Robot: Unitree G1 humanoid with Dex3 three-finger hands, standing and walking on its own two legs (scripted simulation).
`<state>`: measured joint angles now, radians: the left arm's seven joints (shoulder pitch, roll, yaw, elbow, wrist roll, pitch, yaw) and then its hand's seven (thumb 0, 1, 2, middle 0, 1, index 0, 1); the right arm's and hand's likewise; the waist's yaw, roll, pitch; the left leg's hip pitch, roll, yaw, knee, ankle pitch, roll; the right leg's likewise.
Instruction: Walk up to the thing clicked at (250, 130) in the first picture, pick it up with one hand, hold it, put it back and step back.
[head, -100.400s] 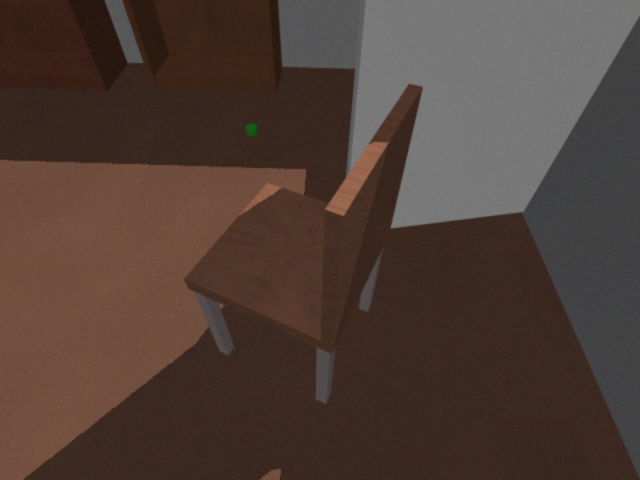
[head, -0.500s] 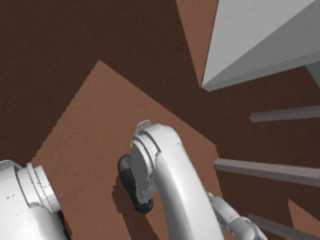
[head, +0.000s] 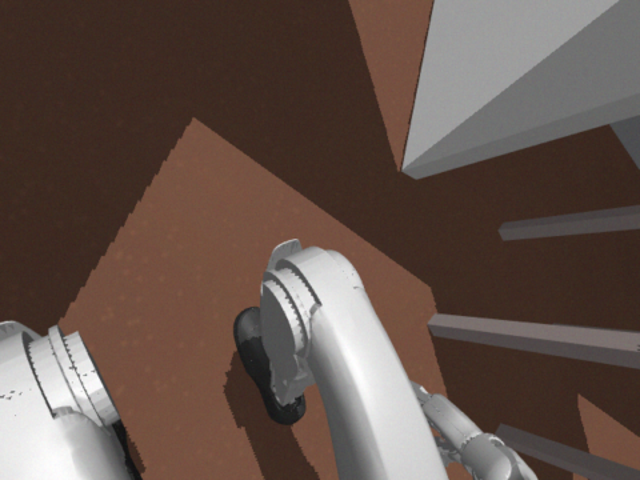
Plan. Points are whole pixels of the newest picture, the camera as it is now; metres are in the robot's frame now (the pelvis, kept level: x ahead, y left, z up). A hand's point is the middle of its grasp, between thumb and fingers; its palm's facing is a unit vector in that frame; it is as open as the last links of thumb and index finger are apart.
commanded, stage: withdraw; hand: left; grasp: from above
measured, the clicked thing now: out of the picture +0.46 +0.41 -0.29
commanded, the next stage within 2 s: home in 0.96 s
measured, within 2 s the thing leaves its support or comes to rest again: neither
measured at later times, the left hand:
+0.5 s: hand out of the picture +0.46 +0.45 -0.09, palm faces -0.39 -0.10 -0.92, open 14.1 cm
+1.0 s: hand out of the picture +0.46 +0.41 -0.11, palm faces -0.31 -0.09 -0.94, open 14.1 cm
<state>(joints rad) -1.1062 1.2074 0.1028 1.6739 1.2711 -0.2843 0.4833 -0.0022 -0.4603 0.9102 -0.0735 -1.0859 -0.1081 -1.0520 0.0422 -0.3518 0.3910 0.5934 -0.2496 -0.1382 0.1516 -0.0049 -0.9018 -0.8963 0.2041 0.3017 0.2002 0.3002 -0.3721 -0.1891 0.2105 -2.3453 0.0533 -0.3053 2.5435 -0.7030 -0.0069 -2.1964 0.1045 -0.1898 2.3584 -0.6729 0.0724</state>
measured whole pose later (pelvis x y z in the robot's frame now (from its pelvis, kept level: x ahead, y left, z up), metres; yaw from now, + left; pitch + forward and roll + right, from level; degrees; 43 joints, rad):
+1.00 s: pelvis -0.01 +0.00 +0.02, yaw +5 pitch +31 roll -13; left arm -1.10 1.02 0.09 1.32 1.29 -0.30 0.25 0.00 -0.51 0.99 -0.10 -0.99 -0.10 -0.99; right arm 0.12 -0.30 0.22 0.61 -0.16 0.08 0.09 0.00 -0.91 -0.90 0.20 0.30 0.20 0.30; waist -0.29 -0.07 0.03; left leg -2.38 0.03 -0.21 2.43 -0.62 0.01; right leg -2.23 0.05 -0.13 2.31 -0.65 0.05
